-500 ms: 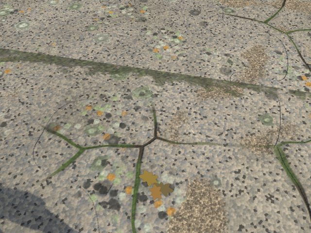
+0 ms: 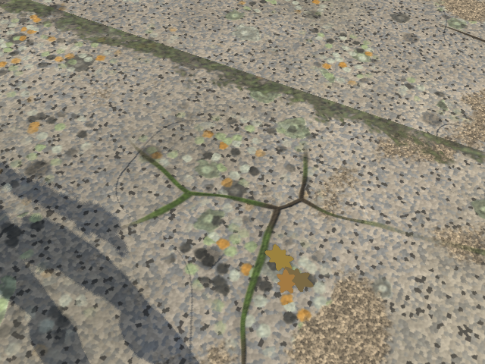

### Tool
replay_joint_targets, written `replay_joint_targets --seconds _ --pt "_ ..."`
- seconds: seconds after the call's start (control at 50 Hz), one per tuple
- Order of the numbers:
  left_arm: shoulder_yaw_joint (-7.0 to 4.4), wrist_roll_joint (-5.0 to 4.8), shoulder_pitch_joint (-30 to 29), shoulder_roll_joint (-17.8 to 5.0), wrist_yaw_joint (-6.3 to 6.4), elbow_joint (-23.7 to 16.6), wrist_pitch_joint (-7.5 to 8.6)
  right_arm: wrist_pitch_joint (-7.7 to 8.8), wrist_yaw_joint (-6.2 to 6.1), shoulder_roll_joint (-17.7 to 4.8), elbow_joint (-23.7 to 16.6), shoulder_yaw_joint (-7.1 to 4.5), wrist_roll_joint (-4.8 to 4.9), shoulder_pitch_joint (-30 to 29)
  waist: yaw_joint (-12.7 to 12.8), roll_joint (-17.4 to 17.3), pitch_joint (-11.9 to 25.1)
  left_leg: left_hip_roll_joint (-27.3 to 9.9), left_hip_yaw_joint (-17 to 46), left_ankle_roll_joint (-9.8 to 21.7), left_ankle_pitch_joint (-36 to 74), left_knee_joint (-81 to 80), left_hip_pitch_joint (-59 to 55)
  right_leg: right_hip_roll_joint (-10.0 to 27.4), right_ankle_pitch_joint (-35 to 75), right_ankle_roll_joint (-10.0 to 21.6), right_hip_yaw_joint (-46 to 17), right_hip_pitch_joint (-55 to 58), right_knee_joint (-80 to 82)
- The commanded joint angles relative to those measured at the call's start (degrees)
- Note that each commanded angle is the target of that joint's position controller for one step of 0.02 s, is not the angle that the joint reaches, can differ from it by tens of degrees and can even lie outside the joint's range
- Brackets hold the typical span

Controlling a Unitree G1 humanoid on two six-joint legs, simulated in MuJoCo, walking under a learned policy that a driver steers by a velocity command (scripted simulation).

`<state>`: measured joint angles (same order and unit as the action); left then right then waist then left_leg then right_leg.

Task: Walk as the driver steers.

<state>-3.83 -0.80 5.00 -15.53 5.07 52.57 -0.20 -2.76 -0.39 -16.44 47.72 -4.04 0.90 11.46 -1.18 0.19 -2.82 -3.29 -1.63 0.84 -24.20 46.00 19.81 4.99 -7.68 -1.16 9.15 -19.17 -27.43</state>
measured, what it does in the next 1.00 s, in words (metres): walks ahead: left foot, then right foot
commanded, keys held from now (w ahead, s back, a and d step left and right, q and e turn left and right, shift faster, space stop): q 0.14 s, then no key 0.10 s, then w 0.70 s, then w+e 0.06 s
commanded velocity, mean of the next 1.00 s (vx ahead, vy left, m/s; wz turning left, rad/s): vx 0.27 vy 0.00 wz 0.20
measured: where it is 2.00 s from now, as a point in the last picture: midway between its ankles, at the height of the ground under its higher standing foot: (225, 300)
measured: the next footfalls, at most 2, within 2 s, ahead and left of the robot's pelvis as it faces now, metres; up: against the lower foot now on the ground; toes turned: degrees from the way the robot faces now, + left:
left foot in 0.02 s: +0.02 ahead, +0.11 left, +0.00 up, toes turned +3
right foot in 0.56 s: +0.12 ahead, -0.13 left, +0.00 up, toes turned +7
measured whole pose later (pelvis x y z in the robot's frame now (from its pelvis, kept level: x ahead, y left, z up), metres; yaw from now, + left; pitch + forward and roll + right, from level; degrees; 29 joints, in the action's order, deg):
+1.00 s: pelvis +0.29 +0.02 -0.02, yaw +9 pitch +3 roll -1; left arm -2.9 -0.9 27.5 -14.5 1.3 53.4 3.2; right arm 5.4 2.7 -13.0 38.7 -1.6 1.2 -0.5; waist 3.0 -1.2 -2.0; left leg 0.7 -2.2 5.5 -1.3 29.9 31.8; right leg -0.4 -27.4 0.5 1.4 9.7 -17.6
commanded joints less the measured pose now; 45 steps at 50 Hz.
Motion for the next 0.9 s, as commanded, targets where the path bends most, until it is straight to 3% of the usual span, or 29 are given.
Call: replay_joint_targets --seconds 0.02,0.04,0.06,0.08,0.12,0.14,0.2,0.24,0.26,0.28,0.3,0.34,0.38,0.44,0.5,0.54,0.56,0.58,0.6,0.62,0.64,0.66,0.7,0.72,0.74,0.78,0.82,0.86,0.9 --pt "-1.86 -1.34 -0.3 -7.8 -0.84 -1.9 -0.51 -0.71 1.56 -5.5 0.4 -2.05 -0.39 11.2 -3.4 -1.2 5.4 2.4 0.1 4.0 10.0 -19.5 -13.6 7.6 -8.8 6.0 -3.1 -3.8 -2.8" --pt "-1.09 0.31 2.3 -3.7 -1.46 -2.1 -1.27 -0.72 0.61 -12.0 -1.7 -3.38 -0.83 10.6 -1.3 -19.1 1.8 -11.6 22.0 10.3 21.3 -27.1 -15.6 -0.1 -26.1 -0.5 2.5 -18.8 -21.2" --pt "-1.56 1.18 -6.7 -4.7 -1.25 -6.9 -0.83 0.92 0.92 -15.5 -4.2 -3.16 -3.43 9.5 -3.1 -19.5 0.7 -19.6 36.8 19.6 23.3 -32.6 -4.6 -6.2 -33.2 -1.1 -7.6 -22.4 -31.4" --pt "-1.94 0.79 -9.0 -5.5 -1.26 -8.0 -0.74 2.72 0.71 -13.9 -5.0 -3.01 -4.22 6.0 -1.8 -13.0 0.2 -16.6 33.4 17.9 14.8 -33.7 -3.5 -4.8 -28.1 -0.1 -11.8 -22.1 -36.8" --pt "-2.67 1.10 -5.4 -6.9 -1.08 -6.3 -0.53 4.10 -0.50 -11.5 -7.0 -2.65 -1.65 -1.5 1.5 -7.4 0.9 -11.1 25.4 10.5 8.7 -31.8 -5.5 -3.3 -16.5 0.6 -13.1 -22.4 -37.5" --pt "-2.77 1.62 -4.3 -7.1 -0.93 -6.0 -0.37 4.28 -0.84 -10.1 -7.5 -2.09 -0.82 -2.6 2.0 -6.8 1.7 -9.8 23.4 9.9 13.2 -30.7 -6.5 -3.3 -13.0 -0.1 -13.3 -22.0 -38.2" --pt "-2.41 0.76 -1.9 -5.5 -1.31 -5.7 0.19 4.62 -1.47 -5.9 -7.6 -0.65 -0.87 0.6 1.8 -6.6 7.3 -8.6 18.6 10.8 28.4 -28.1 -12.7 -4.0 -8.8 -1.4 -12.7 -19.0 -38.3" --pt "-1.80 0.41 -2.7 -4.3 -1.27 -6.1 0.27 4.54 -1.66 -5.3 -7.4 -0.39 -0.89 2.4 0.8 -6.8 7.3 -8.5 17.8 11.2 30.9 -27.7 -15.9 -3.7 -8.6 -2.0 -12.4 -18.9 -33.0" --pt "-1.41 0.40 -3.1 -3.8 -1.58 -6.4 0.40 4.43 -1.73 -5.3 -7.0 -0.43 -0.59 3.7 0.0 -7.0 7.8 -8.1 18.0 11.1 23.2 -29.0 -17.3 -3.2 -7.7 -2.1 -12.0 -18.3 -28.3" --pt "-1.05 4.37 0.3 -4.1 -3.45 -6.5 2.11 7.96 1.27 -6.2 -7.4 -0.57 -4.98 7.3 -0.6 -9.3 2.8 -9.9 20.9 13.5 3.4 -34.5 -11.7 -2.1 -3.7 -3.4 -12.1 -20.1 -32.3" --pt "-1.39 5.11 1.7 -5.2 -4.57 -5.3 2.60 9.49 2.36 -7.1 -6.0 -1.36 -4.73 7.9 -0.9 -8.2 0.7 -10.8 23.6 13.3 -4.0 -36.8 -11.8 -1.8 -5.0 -3.8 -12.1 -21.5 -29.8" --pt "-0.95 4.84 1.3 -5.0 -5.58 -5.9 2.80 10.60 2.86 -6.8 -5.4 -1.27 -3.36 7.9 -1.7 -6.4 1.0 -11.4 24.9 12.8 -6.2 -37.3 -15.2 -1.2 -7.1 -3.3 -11.6 -22.5 -23.5" --pt "-0.33 4.51 0.4 -4.1 -5.64 -7.3 3.11 10.57 2.20 -6.3 -5.9 -0.95 -2.75 5.9 -2.3 -6.5 3.5 -11.7 24.0 12.9 -4.9 -36.3 -16.5 -1.0 -9.3 -2.2 -10.7 -19.3 -17.9" --pt "0.47 4.69 0.4 -3.1 -6.21 -8.9 3.98 10.17 1.58 -7.0 -6.5 -0.83 -2.41 4.0 -3.1 -7.4 3.7 -10.6 21.9 13.6 -4.9 -35.6 -12.7 -2.7 -13.9 -0.3 -7.3 -11.3 -10.9" --pt "0.74 3.56 2.1 -3.1 -6.59 -9.2 6.08 9.08 1.55 -7.4 -5.5 -0.79 -2.15 4.1 -2.6 -6.2 3.0 -10.5 21.5 14.3 -4.0 -33.3 -12.5 -3.9 -8.2 2.2 -5.8 -4.8 -0.8" --pt "0.79 2.32 4.8 -3.0 -6.76 -8.3 8.05 7.85 2.10 -6.6 -3.7 -0.25 -3.16 4.3 -0.3 -5.5 3.4 -8.2 19.4 14.0 -1.7 -29.4 -7.5 -4.6 -0.9 4.3 -5.3 7.4 6.0" --pt "0.73 2.52 8.3 -3.4 -6.63 -7.9 8.90 7.62 2.07 -4.5 -2.9 0.35 -4.07 5.1 1.2 -3.7 5.2 -5.8 17.6 12.5 -0.7 -24.0 -4.3 -2.8 -1.1 5.5 -7.4 14.3 5.6" --pt "0.31 3.31 16.6 -5.4 -6.17 -6.3 9.41 7.68 1.97 -1.0 -2.7 1.27 -4.95 6.1 4.1 2.3 9.4 -0.2 13.5 8.5 -0.6 -10.3 -0.6 3.1 -1.5 10.3 -14.6 22.6 6.2" --pt "-0.71 3.31 25.8 -10.9 -5.71 -5.7 9.59 9.36 2.09 3.0 -7.4 2.28 -5.48 3.7 7.1 15.6 13.3 10.7 7.8 2.3 -10.5 7.5 21.9 16.7 -1.0 26.1 -42.1 40.3 11.2" --pt "-0.53 5.12 29.1 -8.8 -5.76 -3.9 9.69 10.59 1.85 -0.3 -8.2 1.12 -4.76 -4.6 10.5 6.7 2.7 9.4 14.0 3.6 -9.0 18.4 36.5 18.8 -11.0 24.3 -47.3 38.3 16.0" --pt "-0.16 4.67 24.6 -7.2 -6.36 -3.8 9.33 11.01 1.01 -0.6 -7.4 1.08 -4.28 -5.1 7.6 4.4 -0.7 7.3 13.9 4.9 -2.3 25.9 39.8 17.0 -14.8 20.2 -39.6 34.2 16.2" --pt "1.37 4.59 19.3 -2.7 -6.62 -5.3 8.72 11.00 0.63 -2.1 -5.5 0.73 -4.57 -2.4 5.1 3.8 0.0 4.5 11.6 5.6 3.4 28.8 37.4 13.9 -14.9 17.8 -32.6 29.1 17.3" --pt "3.52 4.14 14.2 2.1 -6.49 -7.3 8.17 9.80 1.40 -0.6 -4.9 0.92 -5.74 -1.4 1.1 3.6 0.0 0.9 10.0 6.1 10.2 25.1 31.5 11.2 -5.8 16.0 -25.0 21.2 20.4" --pt "1.15 -1.16 16.2 -4.0 -5.68 -5.5 6.83 9.68 1.77 -4.5 -6.3 -0.29 3.55 -3.0 1.7 -1.2 -1.4 -1.1 5.5 3.3 11.0 21.4 32.9 9.5 8.3 13.4 -21.4 24.8 19.2" --pt "1.19 -1.48 17.5 -4.5 -4.99 -4.5 6.08 9.63 2.07 -2.2 -7.0 0.58 3.58 -4.0 1.6 -0.6 -0.7 -1.7 4.1 1.5 11.4 18.6 33.1 9.2 14.8 12.7 -18.6 24.7 18.4" --pt "1.43 -0.60 18.3 -3.5 -3.94 -3.7 5.24 9.64 2.53 1.4 -9.3 1.91 1.21 -8.7 2.7 1.2 -1.7 -1.9 0.8 -1.3 16.4 8.2 28.4 6.0 17.9 11.9 -13.4 19.2 19.1" --pt "0.91 -0.12 18.6 -4.9 -3.43 -3.8 5.09 9.45 3.13 3.1 -11.5 2.82 0.62 -13.7 4.2 4.0 -2.8 -0.3 -1.2 -1.8 22.6 -3.3 20.0 3.8 16.5 11.7 -10.8 13.2 21.2" --pt "0.09 -0.57 20.2 -6.8 -3.37 -3.1 5.47 8.90 3.25 1.1 -12.8 2.25 0.66 -15.6 4.0 4.7 -3.2 1.1 -0.9 -0.8 26.2 -10.1 15.3 5.6 16.7 12.1 -11.5 13.8 23.1" --pt "-0.38 -1.09 20.3 -6.8 -3.53 -2.6 5.48 8.71 3.30 -1.2 -13.3 1.41 0.70 -15.8 2.8 4.7 -3.5 1.7 0.1 1.5 26.9 -14.5 14.9 7.5 21.6 11.1 -11.1 19.1 21.4"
